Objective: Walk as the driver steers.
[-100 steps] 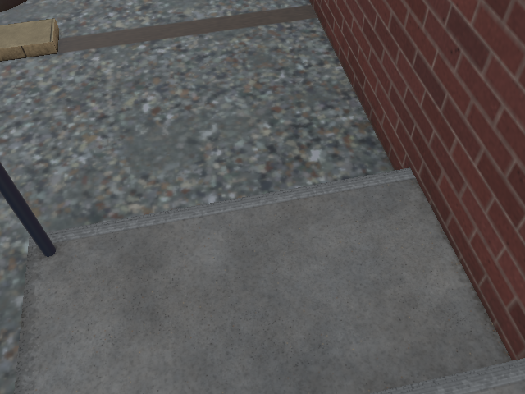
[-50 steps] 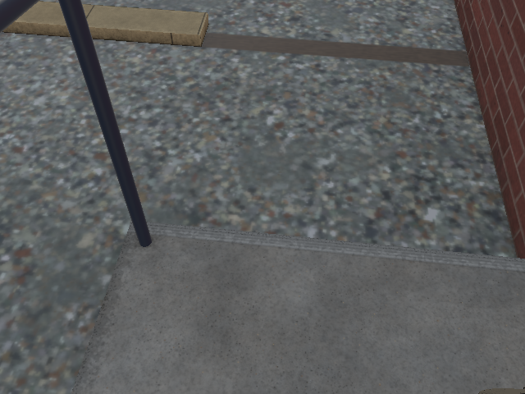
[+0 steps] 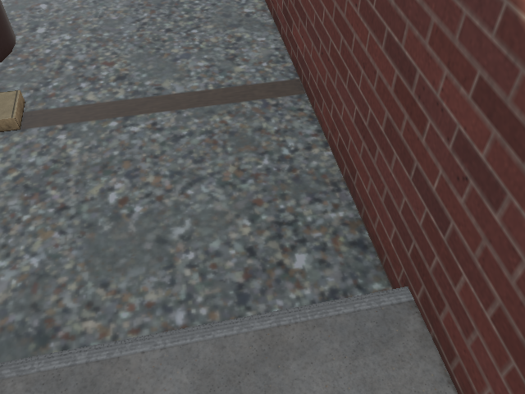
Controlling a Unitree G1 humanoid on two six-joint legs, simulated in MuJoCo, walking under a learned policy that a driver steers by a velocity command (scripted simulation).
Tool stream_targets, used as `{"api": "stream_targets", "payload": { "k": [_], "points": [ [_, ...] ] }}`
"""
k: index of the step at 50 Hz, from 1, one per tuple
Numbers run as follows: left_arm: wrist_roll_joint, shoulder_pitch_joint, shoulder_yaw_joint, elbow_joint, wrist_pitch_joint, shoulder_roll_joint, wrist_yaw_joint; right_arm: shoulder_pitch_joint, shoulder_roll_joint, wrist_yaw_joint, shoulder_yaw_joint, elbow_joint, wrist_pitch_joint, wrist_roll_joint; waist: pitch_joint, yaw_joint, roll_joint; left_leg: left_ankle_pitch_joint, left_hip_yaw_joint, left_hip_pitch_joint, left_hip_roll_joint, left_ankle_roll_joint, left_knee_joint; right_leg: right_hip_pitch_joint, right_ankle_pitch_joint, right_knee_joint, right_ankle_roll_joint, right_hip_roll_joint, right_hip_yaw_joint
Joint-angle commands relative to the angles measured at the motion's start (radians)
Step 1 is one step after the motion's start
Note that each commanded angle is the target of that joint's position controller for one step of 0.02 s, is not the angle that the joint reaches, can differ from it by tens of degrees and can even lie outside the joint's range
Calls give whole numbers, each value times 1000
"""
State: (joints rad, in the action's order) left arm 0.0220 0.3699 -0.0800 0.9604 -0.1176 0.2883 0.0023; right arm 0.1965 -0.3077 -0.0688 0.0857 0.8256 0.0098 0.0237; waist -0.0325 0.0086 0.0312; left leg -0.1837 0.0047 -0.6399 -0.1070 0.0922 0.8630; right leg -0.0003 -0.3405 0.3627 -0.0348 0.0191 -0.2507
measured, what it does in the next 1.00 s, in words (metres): goes down, turning left: left foot 0.12 m lower, then right foot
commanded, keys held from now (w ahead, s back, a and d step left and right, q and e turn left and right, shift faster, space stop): w+q+shift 0.54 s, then q+shift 0.08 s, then e+shift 0.38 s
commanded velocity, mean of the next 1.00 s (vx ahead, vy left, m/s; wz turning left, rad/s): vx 0.73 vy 0.00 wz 0.55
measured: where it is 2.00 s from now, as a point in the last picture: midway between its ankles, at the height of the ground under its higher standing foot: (189, 267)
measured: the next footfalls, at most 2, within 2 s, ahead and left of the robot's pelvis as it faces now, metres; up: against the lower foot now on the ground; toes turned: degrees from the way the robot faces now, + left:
left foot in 0.26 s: +0.35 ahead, +0.07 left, -0.12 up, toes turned +24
right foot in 0.62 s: +0.80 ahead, +0.05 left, -0.12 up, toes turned +39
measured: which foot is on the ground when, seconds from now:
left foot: up 0.00-0.24, down 0.26-0.64, up 0.66-0.86, down 0.88-1.00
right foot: down 0.00-0.26, up 0.28-0.60, down 0.62-0.88, up 0.90-1.00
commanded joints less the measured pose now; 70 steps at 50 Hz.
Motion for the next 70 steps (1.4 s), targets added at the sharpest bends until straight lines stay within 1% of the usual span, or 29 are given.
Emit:
{"api": "stream_targets", "payload": {
  "k": [1,8,12,13,14,15,17,18,21,29,32,33,34,35,39,41,43,44,45,46,47,51,52,53,59,61,63,65,70],
  "points": [
    [-1,-73,1,-40,-48,66,26,-33,9,-44,-5,-34,2,13,-96,-47,-62,-298,-47,120,11,21,-110,-247,-21,-167,-29,-237,54],
    [17,119,20,32,-1,77,41,-282,-25,-19,-3,-95,4,43,-241,50,5,-151,-183,-70,42,68,-337,134,360,51,-11,-281,-63],
    [-6,76,10,28,61,154,59,117,-76,20,24,29,5,41,-27,-152,-64,109,-248,488,158,137,-313,19,1116,644,-13,-291,-72],
    [-2,9,-3,7,72,171,47,332,-136,39,62,106,7,7,106,-260,-10,172,-162,757,148,208,-333,-104,1025,1013,-11,-253,-37],
    [3,-91,3,-18,66,99,24,383,-176,52,75,146,-5,-2,38,-276,117,79,-40,946,74,296,-381,-483,44,1479,-4,-77,-11],
    [31,-78,24,-105,51,37,33,386,-268,46,81,155,-6,-15,107,-162,146,-350,163,1194,-56,305,-120,-846,-303,1568,5,-54,117],
    [-4,-246,42,-237,-10,104,17,417,-255,78,75,126,2,14,173,-201,29,466,714,1248,-255,431,-591,-1131,-166,1293,40,-78,306],
    [4,-252,23,-199,-13,160,18,294,-163,84,47,108,-9,14,52,-129,-158,564,646,1036,-234,360,-641,-1049,-39,1148,42,-129,336],
    [52,-247,32,-197,50,112,0,107,-145,97,16,68,-71,-3,-108,32,-196,406,488,417,-102,322,-686,-641,-45,752,135,-194,373],
    [-19,-195,25,-196,30,103,-17,75,-172,48,42,66,-97,-12,12,22,-6,-163,226,342,159,94,-410,-123,555,276,48,-17,267],
    [-12,443,-33,-12,4,228,20,-235,-160,83,46,1,-94,24,206,424,-60,75,183,223,232,-7,546,296,723,93,63,-65,309],
    [24,215,-15,-40,-17,253,10,162,52,75,-3,-25,-86,-53,327,53,-592,816,140,-188,335,-53,742,512,375,0,-66,-424,892],
    [62,153,80,-147,-24,20,-43,273,107,-45,-60,87,-116,127,209,56,-180,645,242,-242,243,51,653,451,164,64,-278,-434,932],
    [62,73,72,-125,-34,1,-42,185,71,-44,-41,79,-130,125,-6,78,-143,630,196,-353,182,33,628,290,129,36,-243,-359,765],
    [-21,-194,77,-188,-38,1,-8,-45,-79,63,-14,-55,-117,95,9,-63,-106,535,46,209,70,-98,-14,-298,310,-138,-110,-147,515],
    [46,-342,22,-229,-53,140,-63,153,26,29,-76,-20,-96,50,12,-197,-101,72,14,808,98,-150,-53,-795,212,-95,-49,-47,333],
    [82,-483,7,-296,-76,151,-73,377,-69,2,-69,11,-85,35,-29,-323,-14,-88,121,955,2,-131,-72,-1031,259,139,-38,-74,402],
    [40,-463,4,-322,-75,134,-54,468,-139,19,-46,31,-89,59,-19,-338,70,-89,50,913,32,-106,-233,-948,186,319,-45,-40,389],
    [29,-368,19,-305,-77,77,-51,526,-148,41,-37,27,-109,44,1,-329,137,-75,46,954,15,-25,-389,-903,108,537,-29,5,397],
    [51,-87,46,-265,-58,-23,-59,310,-193,56,-32,-86,-117,-14,171,-164,307,196,495,1009,-311,214,-518,-986,48,549,3,28,366],
    [75,-125,42,-224,-32,26,-35,209,-69,85,-61,-122,-117,19,-16,-179,33,441,614,815,-326,227,-564,-985,176,497,-12,-67,453],
    [126,-75,41,-230,-16,9,29,30,22,131,-118,-181,-131,49,41,-44,65,554,136,468,-115,10,-310,-631,695,247,34,-129,340],
    [-121,-175,6,-268,7,64,-27,-104,-107,145,-36,-89,-102,-70,0,5,140,559,35,234,-34,10,-332,-424,688,217,74,-8,288],
    [-142,-111,3,-274,36,77,-60,-110,-119,156,-32,-100,-91,-79,39,52,147,626,-24,117,-45,-1,-293,-273,754,273,90,-15,295],
    [-47,162,-22,-151,106,81,-85,-92,-17,158,-9,-58,-94,-67,21,211,-231,800,-167,57,56,-69,435,18,743,13,-30,-74,295],
    [6,64,-26,-231,68,217,-54,142,1,132,-21,-130,-102,-10,138,19,-534,851,55,-320,162,-70,767,268,1381,229,-182,-222,619],
    [-11,-104,-51,-347,76,267,-38,111,-110,112,-12,-157,-101,-19,367,-2,-246,710,162,-391,122,-75,871,294,1101,167,-278,-349,853],
    [-14,-235,-42,-385,106,229,-4,21,-123,137,-7,-164,-45,-33,302,-46,-45,569,210,-304,92,-159,630,24,757,38,-302,-352,959],
    [-55,-173,-44,-368,160,211,65,-117,-43,130,-18,-194,-20,-6,252,-15,-47,433,185,-97,152,-220,151,-163,614,100,-169,-126,755]
  ]
}}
